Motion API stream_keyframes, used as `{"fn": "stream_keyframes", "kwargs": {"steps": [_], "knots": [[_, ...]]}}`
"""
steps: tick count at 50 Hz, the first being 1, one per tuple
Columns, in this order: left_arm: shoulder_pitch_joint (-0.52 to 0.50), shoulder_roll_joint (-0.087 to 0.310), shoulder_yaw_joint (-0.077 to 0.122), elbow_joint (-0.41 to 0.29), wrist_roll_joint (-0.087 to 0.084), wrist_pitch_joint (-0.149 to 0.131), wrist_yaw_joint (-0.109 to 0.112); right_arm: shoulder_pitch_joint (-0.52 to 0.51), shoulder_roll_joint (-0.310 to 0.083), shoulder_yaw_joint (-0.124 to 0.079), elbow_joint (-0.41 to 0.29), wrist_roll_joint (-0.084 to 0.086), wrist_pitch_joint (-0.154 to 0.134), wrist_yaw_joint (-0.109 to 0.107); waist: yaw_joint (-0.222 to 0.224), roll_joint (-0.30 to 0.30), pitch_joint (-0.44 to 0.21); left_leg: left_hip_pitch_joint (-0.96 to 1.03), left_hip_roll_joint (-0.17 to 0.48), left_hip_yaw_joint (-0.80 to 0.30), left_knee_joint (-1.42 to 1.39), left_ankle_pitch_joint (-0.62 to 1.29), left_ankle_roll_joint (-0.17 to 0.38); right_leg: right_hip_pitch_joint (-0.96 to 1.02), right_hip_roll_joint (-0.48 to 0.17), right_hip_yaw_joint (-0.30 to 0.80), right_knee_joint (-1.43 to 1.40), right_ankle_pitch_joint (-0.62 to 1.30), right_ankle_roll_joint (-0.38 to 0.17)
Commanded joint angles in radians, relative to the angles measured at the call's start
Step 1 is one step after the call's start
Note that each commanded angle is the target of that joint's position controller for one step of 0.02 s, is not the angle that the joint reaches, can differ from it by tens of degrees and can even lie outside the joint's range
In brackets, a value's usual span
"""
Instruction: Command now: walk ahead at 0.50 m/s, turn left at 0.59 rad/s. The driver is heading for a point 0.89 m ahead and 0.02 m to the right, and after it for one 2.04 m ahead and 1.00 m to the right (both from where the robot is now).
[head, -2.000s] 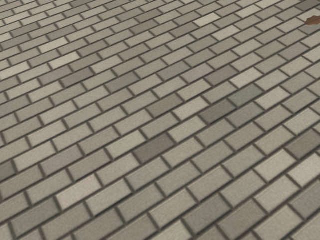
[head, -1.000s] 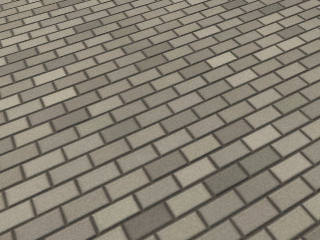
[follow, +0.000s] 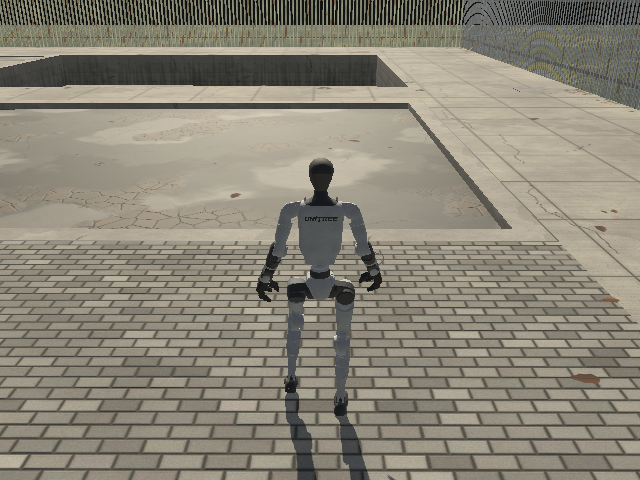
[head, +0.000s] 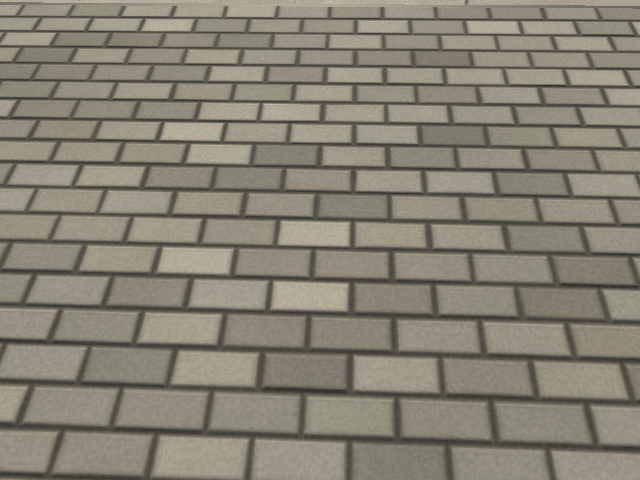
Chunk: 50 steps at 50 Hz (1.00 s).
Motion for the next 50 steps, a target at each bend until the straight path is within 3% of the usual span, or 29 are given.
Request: {"fn": "stream_keyframes", "kwargs": {"steps": [1,5,9,11,12,13,14,15,16,17,18,19,20,24,29,32,36,37,39,40,41,42,43,44,45,46,47,48,50], "knots": [[-0.052,0.158,0.039,-0.05,-0.001,-0.013,0.005,-0.034,-0.025,-0.002,-0.085,-0.002,-0.013,0.01,-0.013,-0.124,-0.002,-0.108,0.044,-0.021,-0.105,0.121,-0.01,0.08,-0.286,0.155,-0.171,0.266,-0.164],[-0.027,0.184,0.042,-0.021,-0.009,0.001,0.01,-0.157,-0.003,0.009,-0.113,-0.002,-0.028,0.035,0.032,-0.111,0.028,-0.047,0.023,0.049,-0.327,0.283,0.011,0.105,-0.266,0.029,-0.169,0.308,-0.131],[0.01,0.221,0.053,0.008,-0.029,0.022,0.011,-0.224,-0.018,0.003,-0.152,0.002,-0.027,0.058,0.031,-0.119,0.047,-0.011,-0.008,0.102,-0.439,0.211,0.059,0.204,-0.303,-0.03,-0.116,0.451,-0.103],[0.005,0.254,0.063,0.007,-0.037,0.035,0.018,-0.172,-0.056,-0.017,-0.152,-0.005,-0.019,0.059,-0.02,-0.152,-0.006,0.105,-0.071,0.155,-0.455,0.108,0.102,0.241,-0.305,-0.069,0.021,0.777,-0.083],[-0.002,0.266,0.067,0.005,-0.04,0.043,0.022,-0.076,-0.091,-0.037,-0.132,-0.006,-0.014,0.057,-0.08,-0.154,-0.062,0.233,-0.112,0.176,-0.476,0.085,0.132,0.23,-0.295,-0.089,0.166,0.896,-0.07],[-0.012,0.25,0.06,-0.002,-0.042,0.046,0.026,0.093,-0.14,-0.068,-0.087,-0.002,-0.008,0.045,-0.172,-0.125,-0.147,0.482,-0.146,0.17,-0.536,0.151,0.172,0.124,-0.262,-0.114,0.381,0.86,-0.04],[0.024,0.177,0.032,-0.022,-0.004,0.04,0.026,0.226,-0.219,-0.094,-0.056,0.005,0.003,0.022,-0.202,0.031,-0.234,0.788,0.007,-0.077,-0.54,0.171,0.233,-0.153,-0.208,-0.11,0.7,0.364,0.002],[0.103,0.069,-0.008,-0.078,0.014,0.012,0.009,0.163,-0.295,-0.09,-0.085,0.002,-0.014,0.024,-0.075,0.23,-0.36,1.03,0.243,-0.678,-0.685,-0.071,0.42,-0.534,-0.005,0.044,1.0,-0.41,0.043],[-0.014,0.177,0.013,-0.077,-0.025,-0.016,-0.004,0.184,-0.187,-0.063,-0.094,-0.003,-0.03,0.031,-0.164,0.083,-0.383,1.017,0.258,-0.714,-0.783,-0.141,0.392,-0.622,-0.044,0.198,1.065,-0.362,0.029],[-0.071,0.195,0.018,-0.097,-0.053,-0.029,-0.01,0.151,-0.147,-0.048,-0.075,-0.011,-0.043,0.034,-0.151,0.056,-0.233,0.895,0.233,-0.559,-0.795,-0.056,0.348,-0.667,-0.084,0.179,1.021,-0.259,0.012],[-0.082,0.177,0.012,-0.089,-0.039,-0.034,-0.003,0.091,-0.125,-0.04,-0.074,-0.009,-0.05,0.033,-0.108,-0.029,-0.153,0.748,0.189,-0.437,-0.793,0.069,0.315,-0.622,-0.13,0.172,0.943,-0.176,0.01],[-0.079,0.176,0.015,-0.079,-0.017,-0.031,0.002,0.034,-0.1,-0.031,-0.077,-0.017,-0.053,0.032,-0.073,-0.033,-0.109,0.632,0.155,-0.348,-0.801,0.198,0.295,-0.561,-0.159,0.169,0.871,-0.127,0.018],[-0.05,0.177,0.018,-0.068,-0.013,-0.019,0.001,0.003,-0.078,-0.021,-0.084,-0.028,-0.057,0.029,-0.041,-0.012,-0.1,0.559,0.129,-0.297,-0.826,0.275,0.286,-0.497,-0.178,0.176,0.845,-0.093,0.024],[-0.045,0.126,0.008,-0.05,-0.005,0.02,0.002,0.014,-0.093,-0.02,-0.038,-0.026,-0.078,0.018,-0.026,-0.008,-0.062,0.466,0.106,-0.152,-0.897,0.427,0.29,-0.484,-0.181,0.146,0.722,0.021,0.072],[-0.173,0.091,-0.005,-0.072,-0.02,0.016,-0.013,0.053,-0.096,-0.014,0.017,-0.034,-0.081,0.003,-0.085,-0.002,-0.001,0.492,0.066,-0.001,-0.938,0.363,0.215,-0.505,-0.157,0.132,0.432,0.33,0.064],[-0.252,0.081,-0.012,-0.099,-0.029,0.012,-0.028,0.091,-0.113,-0.018,0.057,-0.032,-0.083,0.002,-0.122,-0.009,0.039,0.553,0.103,0.03,-0.959,0.321,0.203,-0.512,-0.127,0.128,0.319,0.383,0.042],[-0.311,0.078,-0.015,-0.143,-0.027,0.007,-0.057,0.122,-0.118,-0.025,0.099,-0.025,-0.064,-0.003,-0.138,-0.02,0.059,0.732,0.162,0.061,-0.889,0.449,0.192,-0.596,-0.095,0.12,0.242,0.264,-0.003],[-0.31,0.079,-0.014,-0.151,-0.025,0.005,-0.064,0.119,-0.122,-0.027,0.103,-0.022,-0.056,-0.007,-0.13,-0.014,0.051,0.765,0.172,0.07,-0.855,0.536,0.183,-0.591,-0.083,0.105,0.234,0.214,-0.017],[-0.249,0.106,-0.001,-0.153,-0.019,0.01,-0.069,0.093,-0.148,-0.033,0.096,-0.023,-0.042,-0.02,-0.085,0.026,-0.016,0.792,0.165,0.103,-0.727,0.892,0.155,-0.475,-0.023,0.042,0.239,0.105,-0.054],[-0.163,0.139,0.017,-0.139,-0.017,0.014,-0.066,0.083,-0.159,-0.035,0.091,-0.024,-0.033,-0.028,-0.036,0.042,-0.079,0.786,0.15,0.123,-0.598,1.055,0.138,-0.357,0.017,0.013,0.244,0.068,-0.076],[-0.021,0.186,0.043,-0.112,-0.018,0.016,-0.056,0.066,-0.157,-0.031,0.084,-0.022,-0.026,-0.036,0.045,0.02,-0.158,0.697,0.115,0.161,-0.394,1.063,0.104,-0.138,0.042,0.02,0.196,0.128,-0.112],[0.133,0.267,0.066,-0.094,-0.019,0.026,-0.04,0.088,-0.12,-0.012,0.059,-0.043,-0.036,-0.043,0.095,-0.102,-0.279,0.453,0.066,0.182,-0.078,0.719,0.064,0.179,-0.132,0.279,0.203,0.201,-0.187],[0.133,0.31,0.071,-0.097,-0.028,0.019,-0.043,0.215,0.006,0.027,0.036,-0.059,-0.064,-0.016,-0.01,-0.328,-0.388,0.015,-0.164,0.075,0.242,-0.272,-0.001,0.52,-0.353,0.831,0.114,0.022,-0.386],[0.161,0.211,0.05,-0.098,-0.033,0.022,-0.037,0.111,-0.09,0.014,0.039,-0.028,-0.099,0.004,0.075,-0.208,-0.404,-0.097,-0.126,-0.071,0.315,-0.287,0.016,0.559,-0.338,0.877,0.022,-0.095,-0.357],[0.111,0.188,0.042,-0.107,-0.026,0.024,-0.029,0.012,-0.117,0.007,0.0,0.007,-0.12,0.015,0.078,-0.165,-0.254,-0.163,-0.076,-0.062,0.285,-0.197,0.031,0.446,-0.313,0.733,-0.007,-0.071,-0.314],[0.05,0.183,0.04,-0.123,-0.023,0.026,-0.025,-0.031,-0.106,0.012,-0.012,-0.003,-0.132,0.012,0.045,-0.059,-0.165,-0.142,-0.036,-0.046,0.202,-0.127,0.035,0.296,-0.277,0.641,-0.023,0.015,-0.289],[-0.002,0.163,0.034,-0.137,-0.02,0.028,-0.022,-0.049,-0.109,0.005,-0.014,-0.026,-0.133,0.006,0.009,-0.025,-0.097,-0.097,-0.012,-0.035,0.118,-0.092,0.023,0.167,-0.244,0.57,-0.042,0.133,-0.279],[-0.027,0.151,0.027,-0.153,-0.007,0.029,-0.018,-0.029,-0.108,0.001,-0.017,-0.034,-0.125,0.006,-0.026,-0.054,-0.084,-0.033,0.003,-0.039,0.087,-0.071,0.011,0.082,-0.221,0.533,-0.066,0.215,-0.282],[-0.051,0.151,0.029,-0.159,-0.012,0.03,-0.011,0.012,-0.087,0.004,-0.013,-0.041,-0.105,0.002,-0.059,-0.087,-0.068,0.008,0.014,-0.02,0.0,-0.064,-0.024,-0.01,-0.197,0.476,-0.094,0.297,-0.29]]}}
